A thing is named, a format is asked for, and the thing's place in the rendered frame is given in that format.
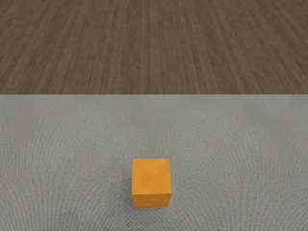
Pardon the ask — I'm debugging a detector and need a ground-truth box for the carton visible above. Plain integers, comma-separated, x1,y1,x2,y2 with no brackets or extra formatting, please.
131,158,172,208

